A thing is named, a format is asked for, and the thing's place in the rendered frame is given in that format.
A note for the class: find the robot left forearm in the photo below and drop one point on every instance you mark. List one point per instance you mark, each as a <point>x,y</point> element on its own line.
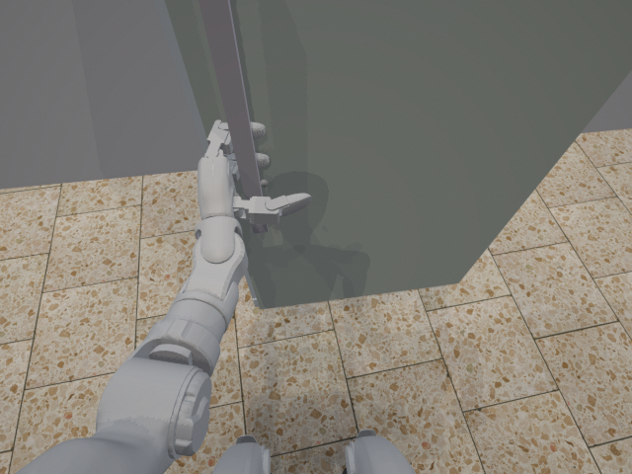
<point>199,316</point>

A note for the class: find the handle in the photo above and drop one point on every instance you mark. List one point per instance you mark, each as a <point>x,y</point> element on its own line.
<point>219,27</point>

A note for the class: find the fridge door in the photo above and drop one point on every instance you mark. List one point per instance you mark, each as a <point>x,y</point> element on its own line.
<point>418,127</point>

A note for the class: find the left robot thigh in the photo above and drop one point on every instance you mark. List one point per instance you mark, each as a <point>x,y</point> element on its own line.
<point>244,458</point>

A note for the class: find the left robot shin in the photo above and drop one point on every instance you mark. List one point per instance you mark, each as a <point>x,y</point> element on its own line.
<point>245,438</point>

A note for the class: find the robot left upper arm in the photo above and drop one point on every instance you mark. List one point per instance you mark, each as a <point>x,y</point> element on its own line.
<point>153,413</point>

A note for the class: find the robot left hand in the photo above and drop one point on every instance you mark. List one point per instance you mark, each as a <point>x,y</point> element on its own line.
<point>216,173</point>

